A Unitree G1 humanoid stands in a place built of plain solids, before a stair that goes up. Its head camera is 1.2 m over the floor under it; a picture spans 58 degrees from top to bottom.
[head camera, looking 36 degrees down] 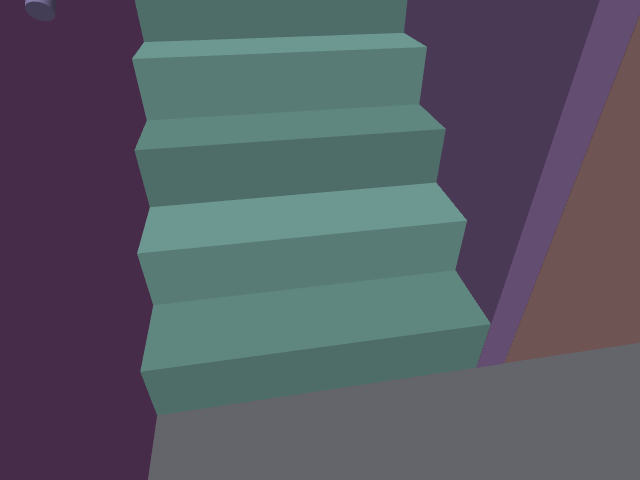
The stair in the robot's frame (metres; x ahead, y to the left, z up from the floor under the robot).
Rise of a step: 0.21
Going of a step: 0.26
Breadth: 1.03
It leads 10 degrees to the left of straight ahead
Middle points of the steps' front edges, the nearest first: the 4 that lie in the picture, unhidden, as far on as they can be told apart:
0.83 -0.02 0.21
1.09 0.03 0.42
1.35 0.07 0.63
1.61 0.12 0.84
